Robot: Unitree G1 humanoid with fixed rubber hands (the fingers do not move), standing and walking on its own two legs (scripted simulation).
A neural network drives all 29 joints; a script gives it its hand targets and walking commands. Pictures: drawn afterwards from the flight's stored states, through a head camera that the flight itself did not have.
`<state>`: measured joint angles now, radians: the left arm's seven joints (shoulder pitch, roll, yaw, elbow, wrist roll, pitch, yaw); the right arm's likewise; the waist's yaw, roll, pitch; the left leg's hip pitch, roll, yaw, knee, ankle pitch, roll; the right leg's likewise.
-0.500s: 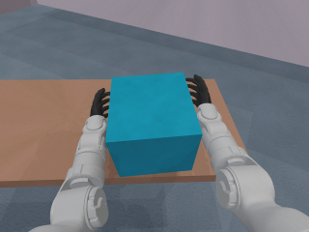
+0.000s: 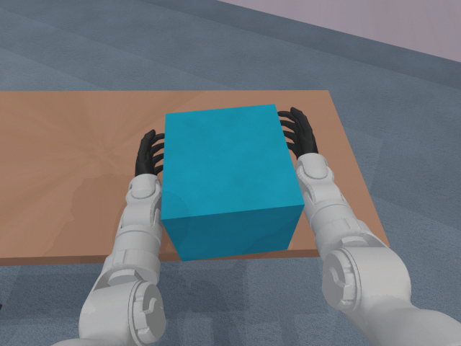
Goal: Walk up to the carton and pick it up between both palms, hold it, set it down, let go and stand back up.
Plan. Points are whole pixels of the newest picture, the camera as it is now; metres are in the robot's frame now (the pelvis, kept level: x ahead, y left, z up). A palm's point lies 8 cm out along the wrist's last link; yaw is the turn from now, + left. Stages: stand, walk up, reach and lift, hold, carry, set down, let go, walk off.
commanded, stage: set down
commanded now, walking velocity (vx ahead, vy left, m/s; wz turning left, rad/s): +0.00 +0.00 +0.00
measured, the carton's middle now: (227, 183) +0.38 +0.02 +0.05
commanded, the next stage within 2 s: none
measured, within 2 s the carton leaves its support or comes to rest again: rests again in 0.32 s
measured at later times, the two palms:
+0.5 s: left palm (154, 182) +0.40 +0.16 +0.02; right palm (300, 162) +0.43 -0.13 +0.05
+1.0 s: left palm (153, 182) +0.40 +0.16 +0.02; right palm (300, 163) +0.43 -0.13 +0.04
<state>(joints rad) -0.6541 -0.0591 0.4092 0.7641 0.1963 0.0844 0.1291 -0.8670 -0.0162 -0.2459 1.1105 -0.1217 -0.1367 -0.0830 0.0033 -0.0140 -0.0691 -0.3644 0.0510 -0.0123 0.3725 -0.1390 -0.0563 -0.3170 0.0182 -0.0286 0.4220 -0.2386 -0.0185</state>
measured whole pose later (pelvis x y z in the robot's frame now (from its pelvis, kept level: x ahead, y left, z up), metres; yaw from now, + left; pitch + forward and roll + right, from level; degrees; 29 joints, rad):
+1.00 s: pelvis +0.00 +0.00 -0.01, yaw +0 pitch +19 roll +0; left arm -0.66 -0.07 0.42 0.86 0.20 -0.17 0.17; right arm -0.87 -0.04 -0.28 1.17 -0.12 -0.28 -0.02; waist 0.02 -0.01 -0.16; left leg -0.60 0.06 -0.01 0.37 -0.11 -0.06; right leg -0.56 0.03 -0.03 0.42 -0.20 -0.03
